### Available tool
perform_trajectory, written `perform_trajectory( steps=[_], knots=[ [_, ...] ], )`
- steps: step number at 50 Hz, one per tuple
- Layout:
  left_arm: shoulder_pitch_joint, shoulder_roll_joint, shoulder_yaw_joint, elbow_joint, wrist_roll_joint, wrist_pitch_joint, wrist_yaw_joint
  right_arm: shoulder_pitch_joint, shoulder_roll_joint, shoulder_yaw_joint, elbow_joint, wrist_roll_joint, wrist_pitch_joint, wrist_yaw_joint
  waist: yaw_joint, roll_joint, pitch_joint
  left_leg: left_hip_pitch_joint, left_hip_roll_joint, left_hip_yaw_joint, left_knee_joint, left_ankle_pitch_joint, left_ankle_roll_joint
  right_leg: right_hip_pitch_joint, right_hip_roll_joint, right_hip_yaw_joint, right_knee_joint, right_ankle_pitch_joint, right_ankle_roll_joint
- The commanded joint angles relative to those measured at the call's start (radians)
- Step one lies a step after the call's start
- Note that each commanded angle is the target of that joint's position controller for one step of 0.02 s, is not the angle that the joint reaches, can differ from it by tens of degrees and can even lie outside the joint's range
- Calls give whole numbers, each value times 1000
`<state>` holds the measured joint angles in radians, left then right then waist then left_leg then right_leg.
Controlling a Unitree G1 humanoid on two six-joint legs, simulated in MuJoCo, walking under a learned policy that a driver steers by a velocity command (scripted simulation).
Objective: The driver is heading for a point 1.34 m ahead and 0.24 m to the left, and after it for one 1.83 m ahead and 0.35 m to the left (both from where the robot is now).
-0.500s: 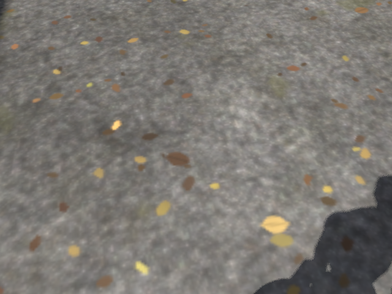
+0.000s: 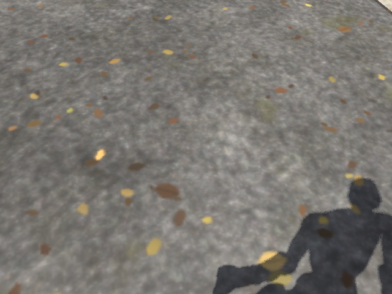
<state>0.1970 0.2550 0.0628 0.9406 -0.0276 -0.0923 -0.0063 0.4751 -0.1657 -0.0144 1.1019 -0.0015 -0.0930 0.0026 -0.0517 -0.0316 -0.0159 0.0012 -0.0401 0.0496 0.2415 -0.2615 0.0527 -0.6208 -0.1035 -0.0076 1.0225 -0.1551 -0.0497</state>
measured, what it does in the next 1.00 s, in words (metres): walks ahead: right foot, then left foot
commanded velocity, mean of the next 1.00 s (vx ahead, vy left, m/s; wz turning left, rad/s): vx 0.48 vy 0.00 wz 0.00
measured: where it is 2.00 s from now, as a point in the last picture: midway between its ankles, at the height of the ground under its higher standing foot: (185, 163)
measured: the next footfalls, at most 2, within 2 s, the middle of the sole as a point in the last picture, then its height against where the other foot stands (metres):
right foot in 0.24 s outside the picture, level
left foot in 0.80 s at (164, 260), level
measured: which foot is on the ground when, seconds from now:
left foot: down 0.00-0.26, up 0.28-0.78, down 0.80-1.00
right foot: up 0.00-0.22, down 0.24-0.82, up 0.84-1.00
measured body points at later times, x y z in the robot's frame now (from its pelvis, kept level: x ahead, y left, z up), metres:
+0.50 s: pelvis +0.29 -0.07 +0.00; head +0.30 -0.07 +0.45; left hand +0.30 +0.19 -0.14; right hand +0.40 -0.34 -0.13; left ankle +0.36 +0.10 -0.66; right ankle +0.29 -0.15 -0.75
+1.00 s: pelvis +0.58 +0.00 +0.00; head +0.60 +0.02 +0.45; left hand +0.67 +0.27 -0.14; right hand +0.64 -0.26 -0.13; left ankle +0.61 +0.08 -0.75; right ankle +0.58 -0.16 -0.66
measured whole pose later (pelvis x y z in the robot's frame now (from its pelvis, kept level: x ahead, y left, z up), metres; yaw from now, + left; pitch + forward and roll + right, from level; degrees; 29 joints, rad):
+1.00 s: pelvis +0.58 +0.00 +0.00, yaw +0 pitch +1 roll +1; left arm 0.22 0.27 0.06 0.94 -0.02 -0.09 0.01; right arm 0.26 -0.23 -0.06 0.94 -0.01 -0.10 0.03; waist -0.02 -0.04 0.02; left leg -0.23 -0.05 0.07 0.35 -0.14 0.07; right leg -0.56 -0.10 0.03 1.13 -0.28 -0.05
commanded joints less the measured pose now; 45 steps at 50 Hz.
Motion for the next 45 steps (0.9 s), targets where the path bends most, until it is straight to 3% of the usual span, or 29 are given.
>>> perform_trajectory(
  steps=[1,5,8,10,11,12,13,14,15,16,17,18,20,21,24,29,34,37,38,39,40,41,42,43,44,45],
  knots=[
    [-153,-7,-13,-98,4,-6,-8,28,-164,-23,-47,-4,3,-21,-5,90,156,-44,238,-157,-145,290,129,-144,-6,-12,-206,104,31],
    [-279,9,-21,-145,-4,-11,-25,73,-188,-33,-47,10,4,-27,-26,111,183,-48,255,-118,-168,273,129,-56,35,-42,-391,187,23],
    [-306,35,-17,-170,-5,-19,-41,67,-196,-43,-47,19,10,-28,4,115,176,54,293,-98,-112,389,109,-27,47,-29,-465,158,-18],
    [-212,84,5,-155,-4,-23,-43,38,-222,-53,-59,11,19,-28,73,152,82,104,299,-75,29,725,86,136,100,-58,-467,105,-53],
    [-66,122,28,-114,-6,-22,-38,18,-222,-54,-65,4,28,-27,151,164,-9,82,270,-45,203,881,66,320,138,-80,-460,87,-78],
    [116,170,52,-62,-8,-16,-29,0,-211,-46,-82,-2,31,-24,234,155,-117,-64,226,-22,440,821,32,592,100,-32,-448,84,-114],
    [272,276,76,-31,22,-11,-21,100,-98,-15,-106,-9,19,-12,205,-69,-303,-434,88,-1,856,382,-22,997,-177,390,-479,-73,-253],
    [284,239,60,-19,22,-8,-25,126,-46,2,-90,16,-13,-2,182,-216,-432,-607,-32,-135,1104,-271,-35,1085,-314,814,-718,-229,-332],
    [186,170,37,-26,14,-13,-29,19,-143,-25,-125,45,-38,1,171,-161,-264,-713,37,-191,1188,-244,-6,952,-268,726,-758,-268,-265],
    [86,121,23,-48,13,-16,-28,-80,-180,-33,-159,58,-48,-2,143,-91,-133,-729,91,-153,1172,-162,11,779,-235,552,-769,-189,-223],
    [6,91,11,-58,20,-23,-34,-122,-180,-38,-166,48,-47,-12,102,2,-56,-677,142,-134,1102,-76,13,602,-197,418,-799,-64,-199],
    [-34,64,4,-59,30,-31,-38,-111,-174,-49,-161,32,-33,-20,60,-4,-31,-605,179,-136,1036,-27,16,491,-155,322,-823,1,-178],
    [-30,50,0,-37,33,-33,-42,-62,-126,-49,-150,26,-2,-23,21,-35,-4,-529,199,-130,971,-5,12,386,-114,232,-877,27,-183],
    [-11,61,1,-24,31,-35,-38,-68,-119,-50,-154,25,8,-25,14,-34,16,-536,204,-120,943,5,6,357,-108,202,-898,48,-192],
    [48,107,9,-2,32,-35,-14,-202,-148,-61,-206,11,14,-28,30,-11,70,-666,219,-112,791,140,-28,379,-108,162,-937,87,-205],
    [141,128,10,17,20,-20,10,-400,-125,-53,-263,11,-2,-9,90,-10,87,-674,171,-61,457,386,-41,457,-72,76,-939,136,-159],
    [240,139,16,58,9,1,14,-542,-126,-41,-316,23,-12,20,135,-9,119,-706,137,-50,309,343,-27,631,-127,73,-878,154,-152],
    [232,156,26,62,8,18,19,-527,-156,-48,-332,26,-21,36,99,-33,94,-648,113,-41,264,228,11,718,-166,82,-794,296,-128],
    [210,166,29,56,9,22,20,-472,-180,-58,-322,26,-24,37,63,-51,55,-552,83,-17,257,194,27,723,-159,71,-729,458,-116],
    [184,162,27,49,10,28,19,-346,-214,-78,-286,24,-25,33,-8,-53,-22,-375,45,15,240,198,52,700,-121,35,-581,622,-94],
    [178,132,13,34,19,29,18,-159,-273,-104,-234,19,-23,25,-82,-28,-150,-86,90,-34,273,221,95,565,-65,-5,-346,576,-61],
    [278,33,-16,14,26,15,11,-9,-372,-128,-205,-6,-17,18,-65,174,-316,323,353,-450,251,107,233,177,73,-53,56,197,7],
    [291,9,-28,27,15,-12,4,4,-331,-112,-197,3,-14,22,-59,297,-402,429,454,-803,78,16,304,-21,170,72,265,-397,22],
    [210,110,-2,8,-12,-32,-2,-68,-264,-90,-206,12,-15,23,-56,230,-274,335,418,-692,63,-27,248,-124,100,133,348,-374,-1],
    [127,130,1,-17,-22,-42,-1,-154,-224,-78,-230,11,-15,20,-37,163,-160,184,380,-533,50,36,209,-136,44,101,330,-288,-15],
    [86,119,4,-23,-12,-41,5,-226,-200,-69,-240,3,-16,23,-2,86,-82,27,341,-425,12,118,189,-98,1,79,257,-205,-14]
  ],
)
Velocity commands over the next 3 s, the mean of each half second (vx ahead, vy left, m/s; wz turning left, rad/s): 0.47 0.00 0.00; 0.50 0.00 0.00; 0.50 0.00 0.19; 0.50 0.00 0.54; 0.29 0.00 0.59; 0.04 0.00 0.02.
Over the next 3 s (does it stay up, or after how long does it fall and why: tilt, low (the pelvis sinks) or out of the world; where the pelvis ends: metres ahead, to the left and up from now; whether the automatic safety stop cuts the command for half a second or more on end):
stays up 1.35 0.17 -0.01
